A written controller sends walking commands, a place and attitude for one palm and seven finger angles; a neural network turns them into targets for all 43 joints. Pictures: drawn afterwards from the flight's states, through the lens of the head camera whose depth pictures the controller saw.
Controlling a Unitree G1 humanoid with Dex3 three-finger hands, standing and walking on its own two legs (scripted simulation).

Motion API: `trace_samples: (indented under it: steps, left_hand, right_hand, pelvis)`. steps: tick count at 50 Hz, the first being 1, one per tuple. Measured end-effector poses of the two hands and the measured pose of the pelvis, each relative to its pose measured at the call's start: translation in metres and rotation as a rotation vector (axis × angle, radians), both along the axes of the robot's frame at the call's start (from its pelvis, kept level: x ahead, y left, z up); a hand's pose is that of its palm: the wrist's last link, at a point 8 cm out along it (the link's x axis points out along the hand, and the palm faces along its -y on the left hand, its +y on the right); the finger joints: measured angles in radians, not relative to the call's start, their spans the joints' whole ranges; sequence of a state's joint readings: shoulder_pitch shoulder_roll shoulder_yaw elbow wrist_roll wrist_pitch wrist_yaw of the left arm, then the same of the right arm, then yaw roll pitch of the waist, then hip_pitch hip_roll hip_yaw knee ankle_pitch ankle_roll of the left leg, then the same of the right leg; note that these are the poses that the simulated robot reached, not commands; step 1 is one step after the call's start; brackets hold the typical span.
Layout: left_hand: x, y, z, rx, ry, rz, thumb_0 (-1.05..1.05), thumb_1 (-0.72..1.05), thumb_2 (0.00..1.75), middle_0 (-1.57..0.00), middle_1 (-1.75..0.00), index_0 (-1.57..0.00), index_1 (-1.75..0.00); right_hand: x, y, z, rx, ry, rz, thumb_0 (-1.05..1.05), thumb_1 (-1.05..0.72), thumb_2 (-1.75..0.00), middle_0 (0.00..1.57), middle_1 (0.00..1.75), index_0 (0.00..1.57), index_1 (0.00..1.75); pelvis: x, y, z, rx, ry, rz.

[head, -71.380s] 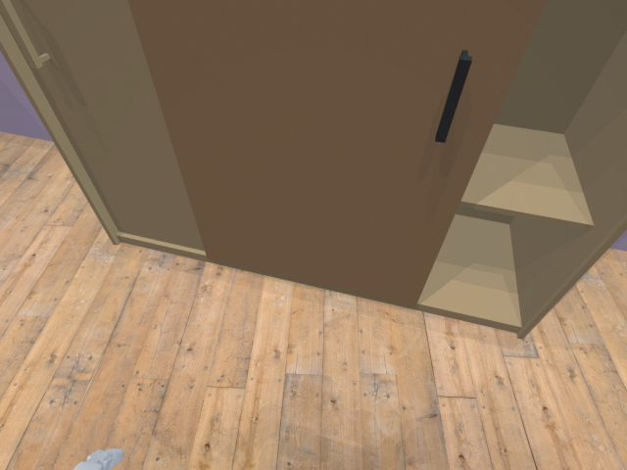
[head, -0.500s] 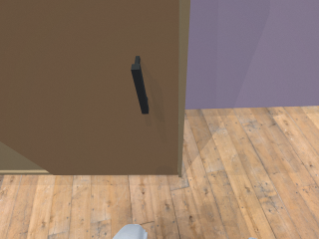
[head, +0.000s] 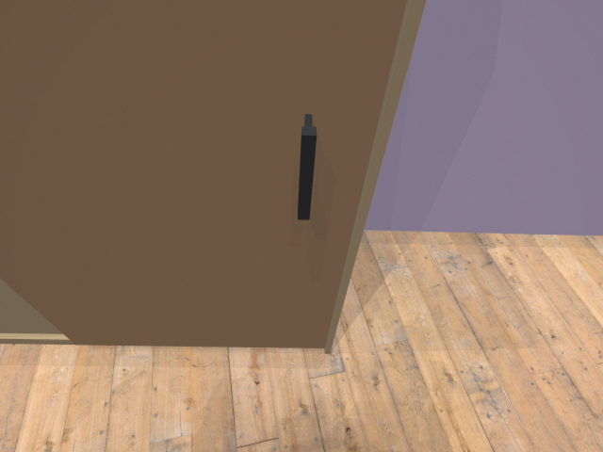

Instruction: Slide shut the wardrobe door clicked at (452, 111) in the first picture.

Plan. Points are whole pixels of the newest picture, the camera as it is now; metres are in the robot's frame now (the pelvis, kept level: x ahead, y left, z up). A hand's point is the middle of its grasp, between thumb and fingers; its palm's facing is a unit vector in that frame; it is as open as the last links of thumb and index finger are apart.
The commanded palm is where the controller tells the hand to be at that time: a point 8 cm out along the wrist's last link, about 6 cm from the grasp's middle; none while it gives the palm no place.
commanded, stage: come to a stop and stand still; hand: left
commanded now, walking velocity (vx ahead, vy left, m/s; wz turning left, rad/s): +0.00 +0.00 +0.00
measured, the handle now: (305, 170) +0.50 +0.03 +0.09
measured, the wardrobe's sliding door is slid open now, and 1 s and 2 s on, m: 0.00 0.00 0.00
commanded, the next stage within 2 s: look again from close up in 0.38 s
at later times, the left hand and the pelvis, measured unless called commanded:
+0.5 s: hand out of the picture +0.04 +0.18 -0.18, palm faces +0.01 -0.98 -0.20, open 7.3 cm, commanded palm none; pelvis +0.01 +0.00 +0.00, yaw -1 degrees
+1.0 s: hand out of the picture +0.04 +0.17 -0.17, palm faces -0.02 -0.97 -0.22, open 7.3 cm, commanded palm none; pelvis +0.02 -0.01 +0.00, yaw -2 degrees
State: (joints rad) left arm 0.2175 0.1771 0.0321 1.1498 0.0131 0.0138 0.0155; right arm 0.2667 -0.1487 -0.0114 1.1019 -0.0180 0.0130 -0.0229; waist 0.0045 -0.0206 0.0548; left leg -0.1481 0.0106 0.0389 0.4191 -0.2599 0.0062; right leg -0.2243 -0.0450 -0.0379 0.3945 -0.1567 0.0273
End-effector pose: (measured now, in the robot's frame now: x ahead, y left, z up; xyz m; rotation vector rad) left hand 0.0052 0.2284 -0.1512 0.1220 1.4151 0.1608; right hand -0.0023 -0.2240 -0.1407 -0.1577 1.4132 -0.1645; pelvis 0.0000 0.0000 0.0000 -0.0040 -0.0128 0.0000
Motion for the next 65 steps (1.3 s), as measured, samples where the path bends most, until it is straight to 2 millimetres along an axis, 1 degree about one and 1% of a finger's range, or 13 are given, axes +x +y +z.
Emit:
trace_samples:
  steps: [6, 13, 22, 26, 30, 35, 40, 45, 52, 59, 65]
  left_hand:
    - [0.016, 0.001, 0.002, 0.005, -0.022, -0.021, 0.00, 0.91, 0.89, -0.20, -0.30, -0.20, -0.30]
    - [0.028, 0.002, 0.003, 0.015, -0.034, -0.032, 0.01, 0.92, 0.89, -0.20, -0.30, -0.20, -0.30]
    - [0.030, -0.001, 0.003, 0.017, -0.031, -0.033, 0.01, 0.93, 0.89, -0.20, -0.30, -0.20, -0.30]
    - [0.027, -0.003, 0.002, 0.029, -0.035, -0.042, 0.01, 0.93, 0.89, -0.20, -0.30, -0.20, -0.30]
    - [0.023, -0.001, 0.002, 0.033, -0.048, -0.058, 0.01, 0.92, 0.89, -0.20, -0.30, -0.20, -0.30]
    - [0.022, 0.000, 0.005, 0.042, -0.056, -0.061, 0.00, 0.91, 0.89, -0.20, -0.30, -0.20, -0.30]
    - [0.024, -0.002, 0.008, 0.049, -0.064, -0.064, 0.00, 0.91, 0.89, -0.20, -0.30, -0.20, -0.30]
    - [0.027, -0.006, 0.010, 0.049, -0.067, -0.068, 0.00, 0.91, 0.89, -0.20, -0.30, -0.20, -0.30]
    - [0.031, -0.014, 0.009, 0.043, -0.066, -0.070, 0.00, 0.91, 0.89, -0.20, -0.30, -0.20, -0.30]
    - [0.030, -0.019, 0.009, 0.040, -0.055, -0.071, 0.01, 0.92, 0.89, -0.20, -0.30, -0.20, -0.30]
    - [0.028, -0.023, 0.008, 0.037, -0.048, -0.068, 0.01, 0.92, 0.89, -0.20, -0.30, -0.20, -0.30]
  right_hand:
    - [-0.015, 0.011, -0.003, 0.020, 0.034, -0.033, 0.01, -0.91, -0.90, 0.20, 0.30, 0.20, 0.30]
    - [-0.016, 0.019, -0.005, 0.036, 0.037, -0.057, 0.01, -0.91, -0.90, 0.20, 0.30, 0.20, 0.30]
    - [-0.003, 0.016, -0.007, 0.036, 0.009, -0.058, 0.01, -0.91, -0.90, 0.20, 0.30, 0.20, 0.30]
    - [0.004, 0.011, -0.008, 0.031, -0.012, -0.048, 0.01, -0.91, -0.90, 0.20, 0.30, 0.20, 0.30]
    - [0.015, 0.005, -0.012, 0.026, -0.073, -0.027, 0.01, -0.92, -0.90, 0.20, 0.30, 0.20, 0.30]
    - [0.029, 0.002, -0.015, 0.031, -0.125, -0.007, 0.01, -0.92, -0.90, 0.19, 0.30, 0.19, 0.30]
    - [0.033, -0.002, -0.015, 0.035, -0.133, 0.001, 0.01, -0.92, -0.90, 0.20, 0.30, 0.19, 0.30]
    - [0.030, -0.006, -0.015, 0.040, -0.111, 0.004, 0.01, -0.92, -0.90, 0.20, 0.30, 0.19, 0.30]
    - [0.016, -0.011, -0.014, 0.041, -0.059, -0.004, 0.01, -0.91, -0.90, 0.20, 0.30, 0.19, 0.30]
    - [0.003, -0.015, -0.014, 0.041, -0.016, -0.019, 0.01, -0.91, -0.90, 0.19, 0.30, 0.19, 0.30]
    - [-0.004, -0.016, -0.013, 0.043, 0.003, -0.028, 0.01, -0.91, -0.90, 0.19, 0.30, 0.19, 0.30]
  pelvis:
    - [0.005, 0.003, 0.000, 0.001, -0.003, -0.008]
    - [0.010, 0.004, 0.000, 0.001, -0.007, -0.017]
    - [0.014, 0.002, 0.000, 0.000, -0.012, -0.023]
    - [0.014, 0.002, -0.002, -0.004, -0.004, -0.025]
    - [0.014, 0.004, -0.007, 0.003, -0.006, -0.027]
    - [0.016, 0.003, -0.008, 0.010, -0.015, -0.029]
    - [0.017, 0.000, -0.007, 0.014, -0.019, -0.033]
    - [0.017, -0.005, -0.006, 0.017, -0.017, -0.032]
    - [0.016, -0.013, -0.004, 0.017, -0.015, -0.031]
    - [0.016, -0.018, -0.004, 0.017, -0.013, -0.032]
    - [0.015, -0.022, -0.003, 0.016, -0.013, -0.033]
